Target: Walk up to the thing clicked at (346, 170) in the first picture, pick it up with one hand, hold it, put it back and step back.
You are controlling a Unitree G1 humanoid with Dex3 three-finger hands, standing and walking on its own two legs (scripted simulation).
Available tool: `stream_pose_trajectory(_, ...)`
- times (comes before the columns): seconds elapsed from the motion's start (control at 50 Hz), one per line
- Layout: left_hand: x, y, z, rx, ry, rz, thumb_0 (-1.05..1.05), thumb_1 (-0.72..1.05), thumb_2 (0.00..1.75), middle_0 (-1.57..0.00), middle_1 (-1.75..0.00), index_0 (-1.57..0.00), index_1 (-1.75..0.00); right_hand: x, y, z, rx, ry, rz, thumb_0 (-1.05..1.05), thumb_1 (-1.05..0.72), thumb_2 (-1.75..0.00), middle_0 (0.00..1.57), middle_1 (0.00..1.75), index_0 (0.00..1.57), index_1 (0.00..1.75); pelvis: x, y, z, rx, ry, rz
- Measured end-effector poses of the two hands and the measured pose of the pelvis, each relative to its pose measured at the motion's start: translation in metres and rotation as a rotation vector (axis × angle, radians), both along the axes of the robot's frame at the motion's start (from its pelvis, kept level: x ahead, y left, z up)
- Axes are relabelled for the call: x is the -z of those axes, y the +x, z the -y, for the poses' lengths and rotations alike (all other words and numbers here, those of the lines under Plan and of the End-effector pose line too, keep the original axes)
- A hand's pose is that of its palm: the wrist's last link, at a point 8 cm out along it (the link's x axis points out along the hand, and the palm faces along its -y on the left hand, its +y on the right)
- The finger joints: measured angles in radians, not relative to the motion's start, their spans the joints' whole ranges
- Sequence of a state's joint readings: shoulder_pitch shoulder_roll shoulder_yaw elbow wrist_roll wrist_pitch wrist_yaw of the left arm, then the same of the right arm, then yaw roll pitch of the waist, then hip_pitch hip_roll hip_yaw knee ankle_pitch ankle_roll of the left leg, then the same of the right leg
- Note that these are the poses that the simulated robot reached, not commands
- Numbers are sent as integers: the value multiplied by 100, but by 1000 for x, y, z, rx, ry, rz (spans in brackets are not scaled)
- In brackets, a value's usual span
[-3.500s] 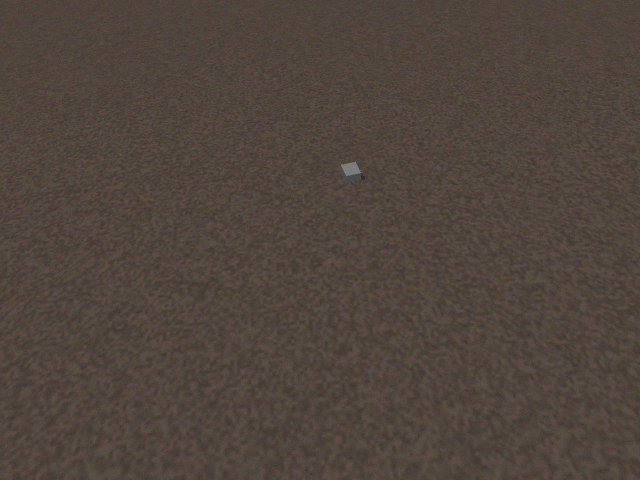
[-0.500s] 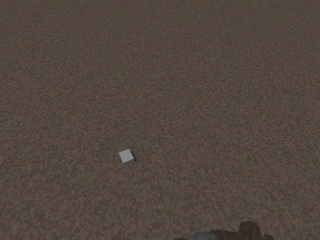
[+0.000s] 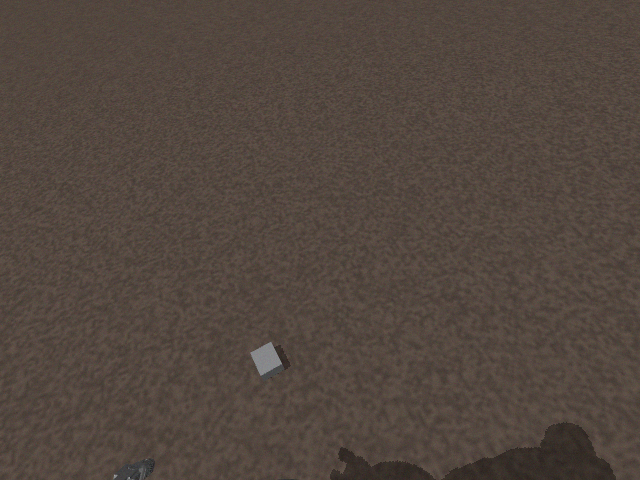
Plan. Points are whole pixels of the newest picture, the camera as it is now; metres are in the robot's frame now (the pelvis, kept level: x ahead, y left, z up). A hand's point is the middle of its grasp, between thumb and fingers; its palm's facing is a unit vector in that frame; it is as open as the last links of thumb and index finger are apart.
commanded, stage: walk up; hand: left
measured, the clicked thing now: (267, 361) +0.58 +0.28 -0.74
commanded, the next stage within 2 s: none
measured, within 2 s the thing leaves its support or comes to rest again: neither
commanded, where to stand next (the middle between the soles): +0.23 +0.03 m, yaw +0 degrees
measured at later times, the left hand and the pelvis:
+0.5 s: hand out of the picture +0.15 +0.31 -0.17, palm faces -0.03 -0.95 -0.31, open 7.3 cm; pelvis +0.11 +0.05 +0.00, yaw +1 degrees
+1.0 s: hand (163, 433) +0.22 +0.29 -0.14, palm faces -0.03 -0.93 -0.36, open 7.3 cm; pelvis +0.14 +0.03 +0.00, yaw -1 degrees
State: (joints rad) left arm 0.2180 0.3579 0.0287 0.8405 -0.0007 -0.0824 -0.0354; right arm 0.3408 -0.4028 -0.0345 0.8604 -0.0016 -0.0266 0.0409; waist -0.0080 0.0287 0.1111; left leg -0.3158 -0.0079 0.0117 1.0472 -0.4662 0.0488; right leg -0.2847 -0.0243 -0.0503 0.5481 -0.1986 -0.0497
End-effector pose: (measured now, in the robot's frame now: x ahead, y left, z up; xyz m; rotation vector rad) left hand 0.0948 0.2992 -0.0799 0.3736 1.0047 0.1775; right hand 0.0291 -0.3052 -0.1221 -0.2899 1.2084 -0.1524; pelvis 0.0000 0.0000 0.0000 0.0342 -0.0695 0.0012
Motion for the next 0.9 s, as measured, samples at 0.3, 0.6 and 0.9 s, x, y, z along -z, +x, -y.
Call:
stream_pose_trajectory(0.3, 23, 13, -49, -96, -14, -119, 0, 90, 90, -21, -30, -21, -30, -25, 109, -8, -64, -103, 23, 1, -90, -90, 21, 30, 21, 30, 3, 83, -26, -23, -61, -11)
stream_pose_trajectory(0.6, 47, 60, -60, -74, -55, -227, 0, 91, 90, -20, -30, -20, -30, -40, 170, -47, -45, -113, 118, 0, -90, -90, 21, 30, 21, 30, 1, 124, -48, 5, -43, -1)
stream_pose_trajectory(0.9, 28, 89, -37, -80, 20, -192, 0, 91, 90, -21, -30, -20, -30, 11, 183, -42, 0, 13, 57, 1, -90, -90, 21, 30, 21, 30, 8, 132, -30, 12, -25, -2)
